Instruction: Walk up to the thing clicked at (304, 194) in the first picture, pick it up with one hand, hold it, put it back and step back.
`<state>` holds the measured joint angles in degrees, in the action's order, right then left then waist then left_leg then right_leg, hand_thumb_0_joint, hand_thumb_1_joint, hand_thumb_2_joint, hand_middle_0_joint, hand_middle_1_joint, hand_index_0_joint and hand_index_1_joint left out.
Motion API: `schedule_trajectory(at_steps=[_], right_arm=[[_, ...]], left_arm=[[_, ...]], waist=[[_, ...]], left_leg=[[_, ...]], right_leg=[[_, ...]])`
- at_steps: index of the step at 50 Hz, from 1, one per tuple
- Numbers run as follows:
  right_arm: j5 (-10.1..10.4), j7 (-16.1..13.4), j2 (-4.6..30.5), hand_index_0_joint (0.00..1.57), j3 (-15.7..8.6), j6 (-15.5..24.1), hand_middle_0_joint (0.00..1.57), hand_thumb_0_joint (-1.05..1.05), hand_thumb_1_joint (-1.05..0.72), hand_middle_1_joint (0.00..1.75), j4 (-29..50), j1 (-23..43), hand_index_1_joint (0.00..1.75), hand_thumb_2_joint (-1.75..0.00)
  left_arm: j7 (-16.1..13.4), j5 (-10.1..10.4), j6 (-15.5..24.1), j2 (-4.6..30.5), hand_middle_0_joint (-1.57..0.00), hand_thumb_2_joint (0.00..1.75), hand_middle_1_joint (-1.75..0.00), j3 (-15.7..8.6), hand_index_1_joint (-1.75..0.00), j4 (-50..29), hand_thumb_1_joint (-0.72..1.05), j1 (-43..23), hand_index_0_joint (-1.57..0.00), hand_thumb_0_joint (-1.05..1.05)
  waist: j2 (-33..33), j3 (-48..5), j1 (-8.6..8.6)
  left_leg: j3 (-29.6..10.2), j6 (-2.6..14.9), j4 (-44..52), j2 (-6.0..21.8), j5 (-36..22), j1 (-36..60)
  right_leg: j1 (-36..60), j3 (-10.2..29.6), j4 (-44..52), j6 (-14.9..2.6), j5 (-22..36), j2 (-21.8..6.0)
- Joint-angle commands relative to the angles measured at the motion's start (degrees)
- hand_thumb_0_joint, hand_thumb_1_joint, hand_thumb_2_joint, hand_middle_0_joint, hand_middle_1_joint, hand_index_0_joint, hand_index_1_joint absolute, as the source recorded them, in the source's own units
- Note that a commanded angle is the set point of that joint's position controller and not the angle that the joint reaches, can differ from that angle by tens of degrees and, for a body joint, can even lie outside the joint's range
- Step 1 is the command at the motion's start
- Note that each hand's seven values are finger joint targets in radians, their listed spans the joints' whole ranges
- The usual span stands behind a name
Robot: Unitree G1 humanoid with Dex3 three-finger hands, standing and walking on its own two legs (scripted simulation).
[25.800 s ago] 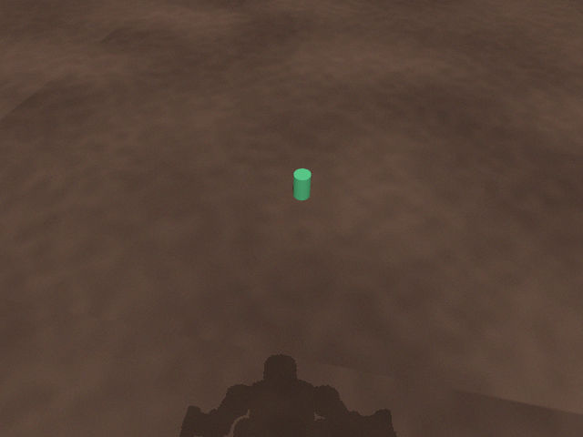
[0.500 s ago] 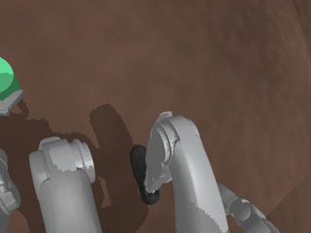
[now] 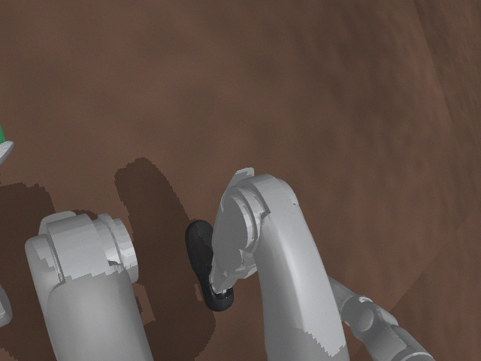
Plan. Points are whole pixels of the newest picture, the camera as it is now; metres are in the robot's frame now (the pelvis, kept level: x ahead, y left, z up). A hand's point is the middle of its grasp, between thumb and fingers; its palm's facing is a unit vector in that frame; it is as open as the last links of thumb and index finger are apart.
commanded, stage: lower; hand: left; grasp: from the side
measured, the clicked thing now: out of the picture +0.46 +0.25 -0.20
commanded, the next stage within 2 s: loosen in 0.36 s
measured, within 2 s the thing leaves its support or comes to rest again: rests again in 0.66 s
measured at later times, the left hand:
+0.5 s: hand out of the picture +0.45 +0.26 -0.19, palm faces +0.39 -0.92 +0.02, open 11.1 cm
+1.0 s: hand out of the picture +0.45 +0.25 -0.19, palm faces +0.39 -0.92 +0.03, open 16.0 cm
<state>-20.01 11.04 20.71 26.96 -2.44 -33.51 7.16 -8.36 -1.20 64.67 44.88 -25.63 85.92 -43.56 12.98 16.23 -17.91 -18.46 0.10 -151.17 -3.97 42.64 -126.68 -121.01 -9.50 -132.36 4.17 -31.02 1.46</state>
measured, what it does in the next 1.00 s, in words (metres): stands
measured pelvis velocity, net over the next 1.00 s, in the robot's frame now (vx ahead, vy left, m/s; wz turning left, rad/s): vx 0.00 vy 0.00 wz -0.03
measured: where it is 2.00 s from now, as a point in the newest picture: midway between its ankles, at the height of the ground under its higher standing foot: (158, 320)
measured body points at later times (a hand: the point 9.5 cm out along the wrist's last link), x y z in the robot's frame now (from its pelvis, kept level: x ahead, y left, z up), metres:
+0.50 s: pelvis +0.00 +0.00 +0.00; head +0.25 +0.19 +0.31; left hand +0.42 +0.30 -0.19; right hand +0.14 -0.25 -0.03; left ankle +0.07 +0.11 -0.26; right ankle +0.16 -0.15 -0.26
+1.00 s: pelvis +0.00 +0.00 +0.00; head +0.25 +0.20 +0.31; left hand +0.42 +0.30 -0.19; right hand +0.13 -0.25 -0.03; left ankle +0.07 +0.11 -0.26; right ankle +0.16 -0.15 -0.26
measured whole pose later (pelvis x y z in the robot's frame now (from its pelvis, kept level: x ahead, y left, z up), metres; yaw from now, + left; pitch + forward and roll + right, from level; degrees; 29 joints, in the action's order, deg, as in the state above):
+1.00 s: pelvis +0.00 +0.00 +0.00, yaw -1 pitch +15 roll -21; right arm -21.6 11.1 21.3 30.6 -1.9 -32.3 8.9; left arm -8.9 0.2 68.0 48.2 -25.9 88.7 -42.8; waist 15.2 18.0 -18.5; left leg -20.6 0.5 -152.2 -3.5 43.2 -125.8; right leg -119.4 -11.3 -131.5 4.6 -30.4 1.9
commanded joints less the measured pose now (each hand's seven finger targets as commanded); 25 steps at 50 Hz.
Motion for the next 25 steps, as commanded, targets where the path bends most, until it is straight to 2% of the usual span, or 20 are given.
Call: schedule_trajectory(at_steps=[1, 4, 5, 6, 12, 14, 17, 21, 22, 23, 24, 25], right_arm=[[-0.4, -1.0, 20.9, 0.20, -5.7, -0.1, 0.20, 0.00, -0.91, 0.30, 0.2, -3.8, 0.30, -0.91], [-0.5, -1.0, 20.8, 0.20, -5.4, 0.3, 0.20, 0.00, -0.91, 0.30, 0.1, -3.3, 0.30, -0.91], [-0.5, -1.0, 20.9, 0.20, -5.3, 0.2, 0.20, 0.00, -0.91, 0.30, 0.0, -3.4, 0.30, -0.91], [-0.6, -1.0, 20.9, 0.20, -5.1, 0.3, 0.20, 0.00, -0.91, 0.30, 0.1, -3.4, 0.30, -0.91], [-1.3, -1.0, 21.4, 0.20, -4.5, 0.0, 0.20, 0.00, -0.91, 0.30, 0.2, -2.6, 0.30, -0.91], [-1.4, -0.9, 21.4, 0.20, -4.4, -0.1, 0.20, 0.00, -0.91, 0.30, 0.3, -2.2, 0.30, -0.91], [-1.6, -0.8, 21.7, 0.20, -4.2, -0.1, 0.20, 0.00, -0.91, 0.30, 0.6, -1.8, 0.30, -0.91], [-1.7, -0.8, 21.7, 0.20, -4.0, 0.0, 0.20, 0.00, -0.91, 0.30, 0.4, -1.6, 0.30, -0.91], [-1.8, -0.8, 21.9, 0.20, -4.1, 0.0, 0.20, 0.00, -0.91, 0.30, 0.5, -1.8, 0.30, -0.91], [-1.8, -0.8, 22.0, 0.20, -4.0, 0.0, 0.20, 0.00, -0.91, 0.30, 0.2, -1.8, 0.30, -0.91], [-1.8, -0.9, 21.9, 0.20, -3.8, 0.0, 0.20, 0.00, -0.92, 0.30, 0.3, -1.8, 0.30, -0.90], [-1.8, -0.9, 21.9, 0.20, -3.8, 0.1, 0.20, 0.00, -0.92, 0.30, 0.3, -1.8, 0.30, -0.90]], left_arm=[[0.1, 0.5, 4.9, 6.5, -1.13, 1.16, -1.25, 0.3, -1.26, -6.5, 0.05, -12.5, -1.13, 0.00], [0.1, 0.6, 5.5, 6.8, -1.13, 1.16, -1.25, 0.7, -1.26, -6.6, 0.06, -12.4, -1.13, 0.00], [0.0, 0.4, 5.6, 7.4, -1.13, 1.15, -1.25, 0.8, -1.26, -6.1, 0.04, -13.1, -1.14, 0.00], [-0.2, 0.6, 5.9, 7.8, -1.13, 1.16, -1.25, 0.4, -1.26, -6.9, 0.06, -13.1, -1.13, 0.00], [-0.9, -0.3, 6.7, 8.9, -1.12, 1.15, -1.24, 0.2, -1.25, -6.8, 0.03, -12.5, -1.12, 0.00], [-1.1, -0.6, 6.6, 9.4, -1.13, 1.15, -1.24, 0.1, -1.25, -6.9, 0.01, -12.6, -1.13, 0.00], [-1.4, -0.5, 6.8, 9.7, -1.14, 1.15, -1.24, -0.1, -1.25, -6.6, 0.00, -13.4, -1.14, 0.00], [-1.2, -0.1, 7.2, 8.8, -1.14, 1.14, -1.23, 0.3, -1.25, -5.5, 0.03, -11.9, -1.14, 0.00], [-1.1, -0.4, 7.2, 8.1, -1.15, 1.15, -1.24, 0.5, -1.26, -4.7, 0.03, -11.8, -1.15, 0.00], [-1.0, -0.3, 7.3, 8.8, -1.13, 1.15, -1.23, 0.6, -1.25, -5.2, 0.03, -11.5, -1.13, 0.00], [-0.9, -0.1, 7.2, 8.5, -1.17, 1.07, -1.18, 0.8, -1.20, -4.5, -0.01, -11.3, -1.17, 0.00], [-0.9, 0.0, 7.2, 8.1, -1.09, 0.99, -1.10, 0.8, -1.12, -4.7, -0.09, -11.3, -1.09, 0.00]], waist=[[-29.4, -32.5, -6.61], [-28.9, -32.8, -6.51], [-29.1, -32.9, -7.03], [-29.5, -33.2, -6.56], [-32.9, -32.3, -6.86], [-33.5, -32.0, -6.69], [-32.8, -31.1, -7.55], [-31.5, -30.8, -7.54], [-30.9, -31.1, -8.32], [-31.2, -30.9, -7.86], [-30.5, -31.0, -7.94], [-30.2, -31.4, -8.06]], left_leg=[[2.2, -1.90, 22.2, 4.6, -8.0, 21.7], [2.3, -1.73, 21.4, 4.6, -8.9, 21.7], [2.1, -1.73, 21.5, 4.7, -8.8, 21.6], [2.1, -1.78, 21.5, 4.7, -9.1, 22.0], [1.0, -2.79, 22.4, 5.2, -12.6, 25.7], [1.3, -2.78, 22.2, 5.3, -12.7, 25.6], [1.2, -2.64, 22.1, 5.3, -11.0, 24.2], [0.7, -2.52, 21.9, 5.4, -10.9, 24.2], [0.6, -2.59, 21.8, 5.3, -11.6, 24.9], [0.7, -2.49, 21.5, 5.3, -11.7, 24.8], [1.0, -2.31, 21.3, 5.1, -11.7, 23.9], [0.9, -2.25, 21.0, 5.2, -11.9, 24.1]], right_leg=[[18.2, -8.8, 5.8, -3.85, 6.6, 1.5], [18.8, -8.6, 5.9, -3.74, 7.6, 1.7], [18.9, -8.6, 6.0, -3.81, 7.3, 1.7], [19.3, -8.7, 5.9, -3.81, 7.6, 1.8], [18.4, -9.4, 4.7, -4.06, 9.7, 1.8], [18.7, -9.4, 4.6, -4.03, 9.7, 1.8], [18.5, -9.6, 5.0, -3.92, 8.8, 1.8], [18.4, -9.8, 5.1, -3.79, 8.9, 1.9], [18.6, -10.1, 5.2, -3.72, 9.4, 1.9], [18.8, -9.8, 5.2, -3.76, 9.5, 1.9], [19.8, -9.9, 5.6, -3.66, 9.7, 2.0], [19.8, -9.9, 5.5, -3.64, 9.9, 2.0]])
